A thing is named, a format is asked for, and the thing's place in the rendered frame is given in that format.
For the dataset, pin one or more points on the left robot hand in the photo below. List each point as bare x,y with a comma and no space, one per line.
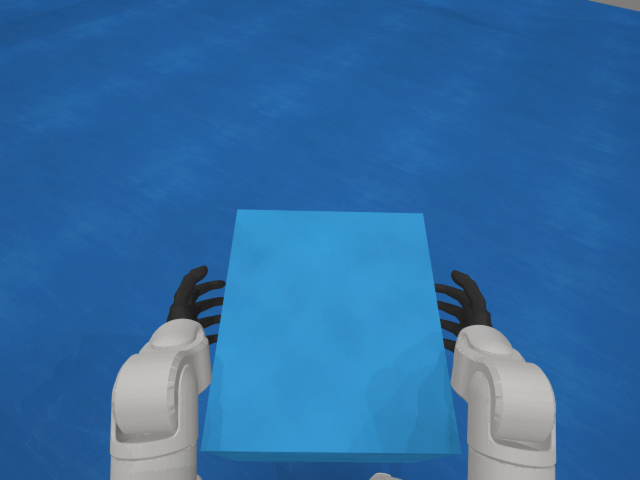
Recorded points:
184,306

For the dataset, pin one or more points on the robot right forearm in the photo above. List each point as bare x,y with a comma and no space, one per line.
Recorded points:
511,428

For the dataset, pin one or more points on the robot left forearm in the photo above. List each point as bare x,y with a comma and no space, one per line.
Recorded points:
154,407

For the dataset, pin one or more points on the carton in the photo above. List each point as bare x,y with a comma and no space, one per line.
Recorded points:
330,346

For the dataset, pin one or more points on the right robot hand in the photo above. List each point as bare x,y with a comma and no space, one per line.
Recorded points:
474,306

